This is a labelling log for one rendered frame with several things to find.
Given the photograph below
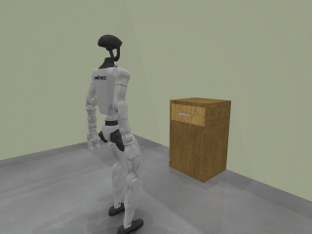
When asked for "right robot forearm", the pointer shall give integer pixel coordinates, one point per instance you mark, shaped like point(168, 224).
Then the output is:
point(123, 123)

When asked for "robot right hand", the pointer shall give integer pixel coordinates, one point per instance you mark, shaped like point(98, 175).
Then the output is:
point(130, 153)

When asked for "left robot forearm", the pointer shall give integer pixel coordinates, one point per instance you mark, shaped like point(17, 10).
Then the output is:
point(92, 119)

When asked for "cabinet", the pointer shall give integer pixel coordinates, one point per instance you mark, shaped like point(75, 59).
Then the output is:
point(200, 151)

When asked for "robot left hand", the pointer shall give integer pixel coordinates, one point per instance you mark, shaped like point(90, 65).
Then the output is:
point(92, 135)

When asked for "handle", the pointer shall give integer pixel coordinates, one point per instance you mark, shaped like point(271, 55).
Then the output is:
point(185, 115)

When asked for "left robot upper arm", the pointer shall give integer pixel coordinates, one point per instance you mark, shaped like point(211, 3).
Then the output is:
point(91, 95)

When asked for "right robot foot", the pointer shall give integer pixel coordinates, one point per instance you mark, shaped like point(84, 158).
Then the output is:
point(135, 225)

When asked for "right robot upper arm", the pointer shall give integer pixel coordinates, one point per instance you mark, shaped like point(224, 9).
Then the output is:
point(122, 77)

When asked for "drawer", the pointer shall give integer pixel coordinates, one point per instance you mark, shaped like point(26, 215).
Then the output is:
point(197, 114)

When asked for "left robot thigh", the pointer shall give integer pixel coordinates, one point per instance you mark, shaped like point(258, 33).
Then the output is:
point(120, 167)

